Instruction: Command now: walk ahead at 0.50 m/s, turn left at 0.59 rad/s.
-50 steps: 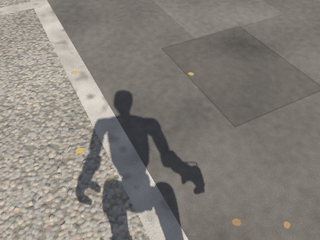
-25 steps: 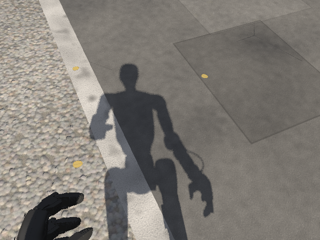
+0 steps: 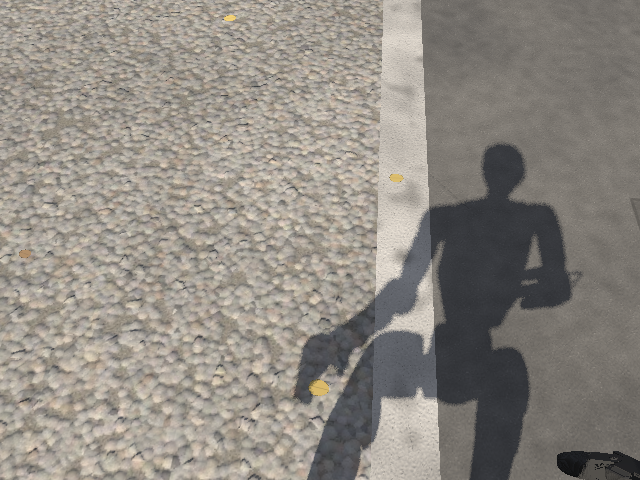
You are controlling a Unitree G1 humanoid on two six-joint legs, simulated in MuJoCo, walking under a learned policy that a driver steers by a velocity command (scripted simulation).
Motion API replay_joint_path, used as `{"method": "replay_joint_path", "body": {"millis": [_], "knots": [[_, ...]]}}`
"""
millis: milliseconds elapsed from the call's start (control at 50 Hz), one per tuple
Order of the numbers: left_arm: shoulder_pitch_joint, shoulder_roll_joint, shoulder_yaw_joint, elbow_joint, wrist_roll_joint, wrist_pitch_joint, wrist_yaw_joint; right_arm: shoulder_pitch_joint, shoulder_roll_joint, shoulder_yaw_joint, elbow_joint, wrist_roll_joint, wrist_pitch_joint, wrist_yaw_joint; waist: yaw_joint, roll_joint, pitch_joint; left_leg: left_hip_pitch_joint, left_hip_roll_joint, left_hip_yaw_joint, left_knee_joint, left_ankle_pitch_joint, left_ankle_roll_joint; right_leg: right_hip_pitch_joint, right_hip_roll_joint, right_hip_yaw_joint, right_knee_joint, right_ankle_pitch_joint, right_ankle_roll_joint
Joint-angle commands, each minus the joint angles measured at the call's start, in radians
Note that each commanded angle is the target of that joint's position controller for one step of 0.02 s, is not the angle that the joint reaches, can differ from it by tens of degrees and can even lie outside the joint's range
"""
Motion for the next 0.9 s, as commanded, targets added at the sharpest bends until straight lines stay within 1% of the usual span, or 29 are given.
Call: {"method": "replay_joint_path", "body": {"millis": [20, 40, 60, 80, 100, 120, 140, 160, 180, 240, 300, 360, 400, 460, 480, 500, 520, 540, 560, 580, 600, 620, 640, 660, 680, 720, 760, 820, 900], "knots": [[-0.052, 0.214, 0.05, -0.062, -0.019, 0.012, 0.009, 0.119, -0.15, -0.065, -0.057, -0.002, -0.003, 0.0, -0.149, -0.1, -0.089, 0.249, -0.114, 0.096, -0.05, -0.087, 0.072, -0.045, -0.247, 0.032, 0.271, 0.97, -0.142], [-0.043, 0.184, 0.036, -0.068, -0.012, 0.014, 0.014, 0.302, -0.216, -0.102, -0.006, 0.003, 0.005, -0.015, -0.236, -0.068, -0.184, 0.533, -0.144, 0.069, -0.083, -0.046, 0.112, -0.19, -0.207, 0.011, 0.518, 0.902, -0.104], [0.033, 0.067, -0.004, -0.115, 0.037, 0.002, 0.009, 0.368, -0.341, -0.131, 0.007, 0.011, 0.009, -0.035, -0.186, 0.188, -0.271, 0.898, 0.113, -0.374, -0.107, -0.091, 0.249, -0.611, -0.09, 0.017, 0.906, 0.192, -0.038], [0.009, 0.047, -0.025, -0.145, 0.033, -0.034, -0.001, 0.356, -0.335, -0.115, -0.039, 0.008, -0.011, -0.026, -0.173, 0.204, -0.447, 1.031, 0.258, -0.87, -0.312, -0.322, 0.385, -0.825, 0.054, 0.262, 1.113, -0.248, -0.022], [-0.118, 0.143, -0.001, -0.168, -0.011, -0.056, -0.011, 0.34, -0.25, -0.089, -0.033, -0.003, -0.028, -0.016, -0.22, 0.08, -0.351, 0.974, 0.242, -0.777, -0.373, -0.328, 0.316, -0.927, -0.003, 0.343, 1.141, -0.165, -0.045], [-0.154, 0.135, -0.006, -0.183, -0.02, -0.069, -0.012, 0.301, -0.22, -0.079, -0.026, -0.006, -0.038, -0.016, -0.191, 0.057, -0.229, 0.84, 0.207, -0.644, -0.372, -0.264, 0.28, -0.939, -0.041, 0.33, 1.074, -0.075, -0.065], [-0.147, 0.125, -0.007, -0.169, 0.002, -0.071, -0.003, 0.23, -0.187, -0.068, -0.033, -0.005, -0.041, -0.018, -0.142, -0.013, -0.155, 0.692, 0.163, -0.531, -0.369, -0.152, 0.247, -0.881, -0.082, 0.33, 0.986, -0.007, -0.062], [-0.128, 0.133, -0.001, -0.16, 0.022, -0.065, 0.002, 0.177, -0.159, -0.058, -0.046, -0.013, -0.042, -0.023, -0.102, 0.003, -0.123, 0.579, 0.128, -0.452, -0.381, -0.043, 0.232, -0.803, -0.109, 0.336, 0.912, 0.041, -0.055], [-0.113, 0.133, 0.002, -0.156, 0.027, -0.053, 0.0, 0.151, -0.15, -0.054, -0.059, -0.021, -0.042, -0.027, -0.079, 0.024, -0.112, 0.51, 0.105, -0.42, -0.403, 0.015, 0.229, -0.747, -0.116, 0.336, 0.885, 0.071, -0.046], [-0.123, 0.096, -0.006, -0.155, 0.041, -0.028, 0.002, 0.163, -0.167, -0.058, -0.044, -0.016, -0.05, -0.044, -0.068, 0.011, -0.09, 0.412, 0.072, -0.333, -0.429, 0.158, 0.24, -0.716, -0.097, 0.308, 0.773, 0.147, 0.001], [-0.243, 0.063, -0.021, -0.186, 0.039, -0.025, 0.001, 0.209, -0.183, -0.064, -0.017, -0.008, -0.046, -0.061, -0.107, 0.023, -0.051, 0.38, 0.028, -0.277, -0.427, 0.118, 0.203, -0.716, -0.063, 0.305, 0.543, 0.331, 0.027], [-0.347, 0.049, -0.03, -0.21, 0.028, -0.034, -0.012, 0.251, -0.193, -0.068, 0.007, -0.002, -0.039, -0.069, -0.148, 0.046, -0.03, 0.355, 0.008, -0.277, -0.416, 0.019, 0.166, -0.64, -0.015, 0.298, 0.352, 0.462, 0.026], [-0.384, 0.064, -0.027, -0.224, 0.018, -0.042, -0.021, 0.282, -0.195, -0.07, 0.025, 0.003, -0.036, -0.07, -0.161, 0.053, -0.024, 0.38, 0.03, -0.322, -0.388, -0.019, 0.16, -0.616, -0.002, 0.314, 0.297, 0.475, 0.015], [-0.371, 0.1, -0.012, -0.226, 0.016, -0.054, -0.03, 0.291, -0.182, -0.069, 0.038, 0.005, -0.026, -0.076, -0.143, 0.077, -0.027, 0.464, 0.064, -0.407, -0.303, -0.029, 0.141, -0.585, 0.002, 0.342, 0.238, 0.388, -0.016], [-0.344, 0.11, -0.005, -0.22, 0.014, -0.058, -0.03, 0.284, -0.183, -0.071, 0.038, 0.004, -0.022, -0.077, -0.127, 0.094, -0.031, 0.478, 0.07, -0.43, -0.274, -0.008, 0.133, -0.553, 0.004, 0.338, 0.233, 0.335, -0.031], [-0.287, 0.118, 0.003, -0.206, 0.014, -0.062, -0.027, 0.272, -0.174, -0.069, 0.036, 0.003, -0.017, -0.076, -0.096, 0.106, -0.047, 0.476, 0.057, -0.437, -0.231, 0.024, 0.119, -0.477, 0.01, 0.32, 0.207, 0.311, -0.05], [-0.19, 0.143, 0.018, -0.184, 0.022, -0.066, -0.021, 0.267, -0.142, -0.058, 0.029, -0.001, -0.017, -0.074, -0.047, 0.095, -0.107, 0.451, 0.006, -0.408, -0.12, 0.073, 0.089, -0.322, -0.005, 0.317, 0.181, 0.311, -0.081], [-0.047, 0.192, 0.032, -0.172, 0.038, -0.068, -0.012, 0.275, -0.082, -0.034, 0.012, -0.015, -0.018, -0.069, 0.01, -0.003, -0.252, 0.34, -0.057, -0.332, 0.149, -0.044, 0.052, -0.066, -0.162, 0.463, 0.201, 0.251, -0.14], [0.04, 0.269, 0.051, -0.139, 0.048, -0.054, -0.015, 0.414, -0.023, -0.016, -0.017, 0.014, -0.026, -0.069, -0.05, -0.344, -0.374, -0.024, -0.199, -0.203, 0.482, -0.485, -0.021, 0.255, -0.382, 0.934, 0.102, 0.009, -0.301], [0.026, 0.179, 0.033, -0.147, 0.022, -0.05, -0.022, 0.412, -0.126, -0.031, 0.008, 0.025, -0.027, -0.074, -0.032, -0.276, -0.32, -0.158, -0.121, -0.224, 0.625, -0.486, -0.036, 0.233, -0.406, 1.05, 0.042, -0.217, -0.297], [-0.015, 0.117, 0.016, -0.158, 0.019, -0.043, -0.017, 0.303, -0.185, -0.048, 0.002, 0.019, -0.022, -0.073, -0.006, -0.18, -0.193, -0.19, -0.085, -0.207, 0.66, -0.39, -0.042, 0.118, -0.365, 0.89, 0.027, -0.193, -0.254], [-0.063, 0.099, 0.007, -0.162, 0.028, -0.036, -0.014, 0.244, -0.185, -0.05, -0.009, 0.007, -0.018, -0.075, -0.018, -0.112, -0.123, -0.159, -0.05, -0.173, 0.643, -0.316, -0.048, 0.001, -0.323, 0.752, 0.019, -0.054, -0.227], [-0.09, 0.077, 0.001, -0.152, 0.032, -0.032, -0.012, 0.203, -0.171, -0.052, -0.021, -0.004, -0.018, -0.072, -0.031, -0.101, -0.066, -0.141, -0.023, -0.17, 0.598, -0.268, -0.05, -0.09, -0.284, 0.652, -0.001, 0.07, -0.222], [-0.1, 0.067, -0.005, -0.146, 0.038, -0.034, -0.008, 0.205, -0.152, -0.053, -0.026, 0.001, -0.015, -0.065, -0.053, -0.129, -0.053, -0.095, 0.003, -0.168, 0.567, -0.236, -0.048, -0.147, -0.257, 0.574, -0.022, 0.147, -0.21], [-0.103, 0.061, -0.005, -0.138, 0.036, -0.038, -0.006, 0.213, -0.132, -0.05, -0.026, 0.008, -0.011, -0.061, -0.06, -0.147, -0.048, -0.07, 0.014, -0.153, 0.543, -0.222, -0.049, -0.175, -0.239, 0.518, -0.045, 0.186, -0.21], [-0.095, 0.073, 0.001, -0.118, 0.027, -0.046, -0.005, 0.197, -0.095, -0.042, -0.038, 0.009, -0.001, -0.056, -0.065, -0.138, -0.033, -0.084, 0.027, -0.133, 0.499, -0.204, -0.054, -0.195, -0.241, 0.438, -0.079, 0.261, -0.227], [-0.087, 0.1, 0.01, -0.1, 0.025, -0.048, -0.004, 0.158, -0.079, -0.036, -0.058, 0.003, 0.002, -0.054, -0.063, -0.115, -0.019, -0.123, 0.035, -0.128, 0.426, -0.153, -0.064, -0.185, -0.253, 0.378, -0.099, 0.343, -0.243], [-0.09, 0.123, 0.014, -0.085, 0.026, -0.04, -0.001, 0.108, -0.071, -0.03, -0.066, 0.003, -0.006, -0.04, -0.051, -0.1, -0.014, -0.118, 0.034, -0.102, 0.276, -0.003, -0.065, -0.159, -0.235, 0.264, -0.107, 0.432, -0.229], [-0.045, 0.151, 0.018, -0.056, 0.017, -0.024, 0.005, -0.024, -0.047, -0.017, -0.1, 0.003, -0.018, -0.013, -0.002, -0.083, 0.023, -0.066, 0.011, -0.025, 0.076, 0.116, -0.045, -0.123, -0.228, 0.152, -0.102, 0.473, -0.201]]}}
